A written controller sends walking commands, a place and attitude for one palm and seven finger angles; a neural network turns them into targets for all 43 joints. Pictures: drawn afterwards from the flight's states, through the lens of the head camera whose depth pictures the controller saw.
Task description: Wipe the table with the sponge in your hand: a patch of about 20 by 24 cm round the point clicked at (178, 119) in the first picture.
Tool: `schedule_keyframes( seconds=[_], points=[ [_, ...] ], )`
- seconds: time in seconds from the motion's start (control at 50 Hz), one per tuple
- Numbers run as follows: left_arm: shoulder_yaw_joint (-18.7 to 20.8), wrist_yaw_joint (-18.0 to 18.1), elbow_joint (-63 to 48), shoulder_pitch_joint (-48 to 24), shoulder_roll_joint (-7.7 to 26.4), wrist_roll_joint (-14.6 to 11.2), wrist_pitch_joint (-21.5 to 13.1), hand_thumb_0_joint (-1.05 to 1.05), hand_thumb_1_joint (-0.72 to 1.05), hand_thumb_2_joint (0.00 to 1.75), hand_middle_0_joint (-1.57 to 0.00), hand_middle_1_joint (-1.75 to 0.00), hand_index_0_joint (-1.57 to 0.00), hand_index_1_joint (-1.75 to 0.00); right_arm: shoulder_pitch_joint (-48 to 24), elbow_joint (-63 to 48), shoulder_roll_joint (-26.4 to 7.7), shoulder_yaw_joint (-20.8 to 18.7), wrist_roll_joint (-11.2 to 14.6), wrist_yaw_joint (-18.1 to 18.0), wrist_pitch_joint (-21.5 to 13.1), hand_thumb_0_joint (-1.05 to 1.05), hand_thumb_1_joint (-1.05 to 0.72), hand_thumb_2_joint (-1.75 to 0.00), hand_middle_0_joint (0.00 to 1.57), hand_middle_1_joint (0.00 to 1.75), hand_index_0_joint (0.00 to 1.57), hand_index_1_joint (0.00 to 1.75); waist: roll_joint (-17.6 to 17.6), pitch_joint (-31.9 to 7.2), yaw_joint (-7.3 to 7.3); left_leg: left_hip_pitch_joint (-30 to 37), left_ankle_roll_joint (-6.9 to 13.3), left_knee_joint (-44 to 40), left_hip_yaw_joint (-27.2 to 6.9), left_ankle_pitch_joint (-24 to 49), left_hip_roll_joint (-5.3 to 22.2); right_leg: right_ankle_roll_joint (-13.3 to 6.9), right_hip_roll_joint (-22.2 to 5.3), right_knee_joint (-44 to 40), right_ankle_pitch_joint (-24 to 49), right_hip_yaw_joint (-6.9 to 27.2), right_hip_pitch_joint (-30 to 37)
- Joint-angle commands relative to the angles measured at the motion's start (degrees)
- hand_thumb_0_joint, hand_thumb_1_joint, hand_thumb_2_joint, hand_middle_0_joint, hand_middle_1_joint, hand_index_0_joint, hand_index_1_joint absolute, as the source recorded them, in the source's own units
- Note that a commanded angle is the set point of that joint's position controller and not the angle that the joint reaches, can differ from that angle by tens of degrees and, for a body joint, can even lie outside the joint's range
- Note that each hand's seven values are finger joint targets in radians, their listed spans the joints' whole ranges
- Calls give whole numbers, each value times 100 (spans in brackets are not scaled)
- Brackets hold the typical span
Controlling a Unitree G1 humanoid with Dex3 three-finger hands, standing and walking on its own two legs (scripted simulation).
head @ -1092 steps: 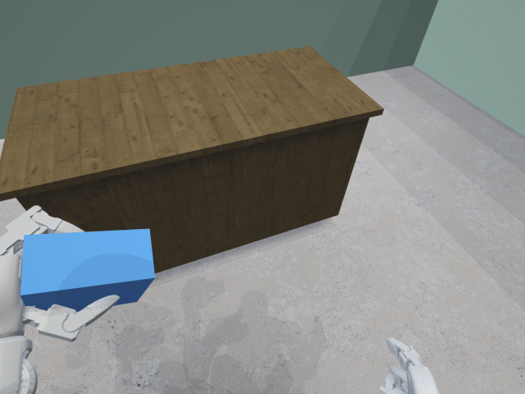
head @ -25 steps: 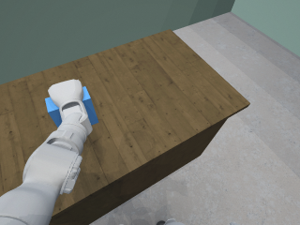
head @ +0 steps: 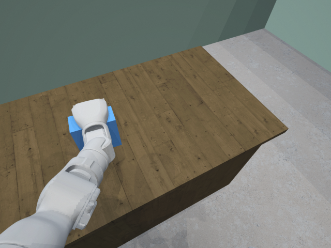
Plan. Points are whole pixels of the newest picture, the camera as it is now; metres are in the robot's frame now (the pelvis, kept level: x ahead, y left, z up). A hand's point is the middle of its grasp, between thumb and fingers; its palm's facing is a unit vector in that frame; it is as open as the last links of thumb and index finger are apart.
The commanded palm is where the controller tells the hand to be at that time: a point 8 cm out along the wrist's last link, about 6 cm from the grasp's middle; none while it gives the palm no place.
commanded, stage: wipe back along the third lane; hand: left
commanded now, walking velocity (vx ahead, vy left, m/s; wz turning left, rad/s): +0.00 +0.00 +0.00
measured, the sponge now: (98, 135) +0.43 +0.21 -0.04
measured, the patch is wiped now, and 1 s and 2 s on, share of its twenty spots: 1.00 1.00 1.00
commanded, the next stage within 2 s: slide back across to the middle lane in 1.70 s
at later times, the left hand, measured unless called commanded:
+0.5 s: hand (103, 138) +0.39 +0.18 +0.01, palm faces -0.05 -0.01 -1.00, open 9.9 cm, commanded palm +0.34 +0.15 +0.03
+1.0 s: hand (110, 157) +0.34 +0.15 +0.01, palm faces -0.05 -0.01 -1.00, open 9.9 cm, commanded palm +0.29 +0.12 +0.03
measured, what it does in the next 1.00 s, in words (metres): stands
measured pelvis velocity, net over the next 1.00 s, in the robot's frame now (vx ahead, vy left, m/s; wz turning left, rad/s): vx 0.00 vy -0.02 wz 0.02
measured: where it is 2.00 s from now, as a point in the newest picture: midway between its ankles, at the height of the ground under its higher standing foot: outside the picture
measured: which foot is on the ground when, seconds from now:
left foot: down 0.00-1.00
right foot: down 0.00-1.00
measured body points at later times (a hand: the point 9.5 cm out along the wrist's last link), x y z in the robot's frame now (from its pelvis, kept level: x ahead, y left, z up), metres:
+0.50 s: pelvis +0.02 +0.00 +0.01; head +0.04 +0.00 +0.46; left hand +0.39 +0.17 +0.06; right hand +0.20 -0.22 -0.11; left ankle -0.01 +0.08 -0.72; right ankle +0.02 -0.11 -0.72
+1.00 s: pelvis +0.00 -0.02 +0.01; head -0.01 -0.03 +0.46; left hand +0.33 +0.15 +0.06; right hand +0.20 -0.24 -0.10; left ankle -0.01 +0.08 -0.72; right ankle +0.02 -0.11 -0.72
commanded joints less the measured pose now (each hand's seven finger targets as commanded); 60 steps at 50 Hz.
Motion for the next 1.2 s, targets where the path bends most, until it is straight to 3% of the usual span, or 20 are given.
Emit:
schedule_keyframes(
  seconds=[0.0,0.12,0.24,0.28,0.34,0.38,0.44,0.5,0.54,0.66,0.74,0.8,0.84,0.88,0.94,1.0,1.04,1.1,1.14,1.18],
  points=[
    [-149,-152,-325,-1091,-124,-25,48,0,10,130,-120,-160,-120,-160,-240,-615,-831,-248,17,-23,-122,0,-90,-90,20,30,20,30,-495,-1493,-56,1063,-189,-507,-238,1464,241,-179,-75,-300,1287,-140,1156],
    [-470,-106,-648,-698,-724,-49,123,0,10,130,-120,-160,-120,-160,-523,-682,-738,-278,-12,34,36,0,-90,-90,20,30,20,30,-564,-1562,51,1379,-248,-458,-235,2033,253,-228,-82,-248,1816,-182,1306],
    [-510,-124,-1024,-352,-819,-96,344,0,10,130,-120,-160,-120,-160,-898,-787,-705,-266,1,67,255,0,-90,-90,20,30,20,30,-559,-1508,208,1489,-277,-504,-268,2344,234,-282,-115,-259,2142,-158,1574],
    [-721,-141,-1083,-293,-979,-71,432,0,10,130,-120,-160,-120,-160,-942,-791,-682,-257,-6,77,324,0,-90,-90,20,30,20,30,-519,-1366,171,1563,-278,-519,-247,2299,228,-283,-117,-285,2141,-185,1561],
    [-633,-186,-1264,-166,-894,-105,510,0,10,130,-120,-160,-120,-160,-1130,-856,-680,-242,10,47,393,0,-90,-90,20,30,20,30,-685,-1404,241,1543,-267,-590,-271,2226,201,-301,-133,-339,2176,-141,1756],
    [-671,-205,-1321,-35,-855,-76,552,0,10,130,-120,-160,-120,-160,-1152,-864,-682,-226,1,26,438,0,-90,-90,20,30,20,30,-679,-1338,241,1565,-261,-616,-226,2128,172,-294,-147,-373,2213,-118,1848],
    [-738,-271,-1535,322,-958,-67,587,0,10,130,-120,-160,-120,-160,-1310,-972,-655,-222,14,33,475,0,-90,-90,20,30,20,30,-608,-1357,364,1585,-263,-639,-240,2250,154,-334,-156,-377,2308,-89,1953],
    [-889,-305,-1708,586,-1007,-37,625,0,10,130,-120,-160,-120,-160,-1326,-1010,-664,-222,15,51,523,0,-90,-90,20,30,20,30,-700,-1301,349,1623,-252,-648,-224,2140,132,-330,-159,-406,2317,-60,2028],
    [-731,-322,-1899,688,-864,-105,638,0,10,130,-120,-160,-120,-160,-1452,-1073,-664,-209,40,39,527,0,-90,-90,20,30,20,30,-686,-1263,434,1568,-259,-722,-243,2040,117,-350,-166,-445,2230,-37,2121],
    [-1016,-368,-2227,1076,-1029,-61,709,0,10,130,-120,-160,-120,-160,-1587,-1161,-668,-188,60,48,544,0,-90,-90,20,30,20,30,-704,-1078,464,1595,-240,-792,-225,1809,76,-362,-171,-507,2052,5,2168],
    [-933,-390,-2340,1099,-935,-89,734,0,10,130,-120,-160,-120,-160,-1721,-1179,-654,-174,91,18,524,0,-90,-90,20,30,20,30,-809,-860,482,1521,-218,-897,-240,1439,42,-365,-156,-664,1617,94,2117],
    [-1089,-395,-2334,1103,-1013,-45,730,0,10,130,-120,-160,-120,-160,-1722,-1184,-638,-146,95,8,505,0,-90,-90,20,30,20,30,-740,-711,449,1532,-215,-945,-210,1167,29,-351,-155,-715,1221,60,2002],
    [-846,-388,-2398,1272,-812,-77,695,0,10,130,-120,-160,-120,-160,-1808,-1223,-643,-148,102,-13,490,0,-90,-90,20,30,20,30,-777,-784,568,1484,-216,-995,-235,1063,11,-368,-145,-777,1032,142,2075],
    [-1177,-396,-2450,1228,-1083,-35,679,0,10,130,-120,-160,-120,-160,-1813,-1253,-616,-128,111,-19,483,0,-90,-90,20,30,20,30,-736,-623,467,1500,-214,-1004,-214,927,2,-342,-154,-796,807,98,1948],
    [-1158,-402,-2478,1246,-1131,-55,653,0,10,130,-120,-160,-120,-160,-1876,-1271,-607,-148,113,2,454,0,-90,-90,20,30,20,30,-694,-689,541,1533,-216,-1015,-244,886,11,-374,-124,-799,631,90,1886],
    [-1259,-374,-2365,1175,-1190,-61,612,0,10,130,-120,-160,-120,-160,-1853,-1236,-591,-129,109,-15,430,0,-90,-90,20,30,20,30,-869,-561,453,1488,-186,-1001,-204,670,-14,-323,-143,-875,362,126,1831],
    [-989,-364,-2441,1273,-968,-129,598,0,10,130,-120,-160,-120,-160,-1928,-1253,-608,-130,108,-34,413,0,-90,-90,20,30,20,30,-862,-656,560,1458,-188,-1036,-218,658,-26,-338,-139,-916,371,210,1940],
    [-1265,-384,-2513,1381,-1178,-61,588,0,10,130,-120,-160,-120,-160,-1921,-1264,-589,-122,106,-29,415,0,-90,-90,20,30,20,30,-918,-618,494,1484,-178,-988,-177,730,-42,-313,-172,-895,549,242,1985],
    [-1106,-408,-2645,1727,-1089,-97,588,0,10,130,-120,-160,-120,-160,-1968,-1307,-610,-152,99,6,414,0,-90,-90,20,30,20,30,-906,-774,640,1490,-179,-986,-206,885,-51,-357,-157,-860,795,299,2140],
    [-1382,-442,-2860,1904,-1295,-131,600,0,10,130,-120,-160,-120,-160,-1993,-1371,-593,-130,115,46,433,0,-90,-90,20,30,20,30,-939,-729,589,1524,-166,-946,-161,972,-61,-329,-184,-829,1041,292,2229]
  ],
)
